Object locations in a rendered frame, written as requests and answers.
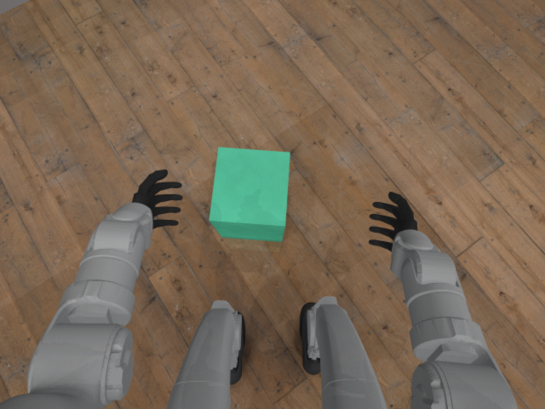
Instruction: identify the right robot forearm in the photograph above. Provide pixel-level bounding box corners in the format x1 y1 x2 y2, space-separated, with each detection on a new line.
390 229 518 409

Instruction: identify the robot left upper arm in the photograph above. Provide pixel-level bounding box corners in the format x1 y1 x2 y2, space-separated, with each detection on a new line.
0 323 134 409

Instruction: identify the left robot shin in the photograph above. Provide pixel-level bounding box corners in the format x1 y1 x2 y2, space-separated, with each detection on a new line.
202 300 238 368

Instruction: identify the left robot thigh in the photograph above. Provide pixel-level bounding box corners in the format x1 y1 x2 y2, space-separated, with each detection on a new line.
166 308 242 409

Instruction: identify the left robot hand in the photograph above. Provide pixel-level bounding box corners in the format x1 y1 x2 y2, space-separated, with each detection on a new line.
132 170 182 229

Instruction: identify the left robot forearm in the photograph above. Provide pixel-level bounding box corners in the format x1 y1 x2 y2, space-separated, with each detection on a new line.
27 203 153 394

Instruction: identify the right robot hand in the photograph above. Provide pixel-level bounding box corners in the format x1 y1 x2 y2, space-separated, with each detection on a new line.
369 192 418 252

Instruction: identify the robot right upper arm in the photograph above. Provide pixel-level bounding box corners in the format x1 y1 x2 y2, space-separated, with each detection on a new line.
410 360 516 409

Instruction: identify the carton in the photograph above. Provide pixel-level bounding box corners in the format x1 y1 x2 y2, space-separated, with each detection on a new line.
209 147 290 242

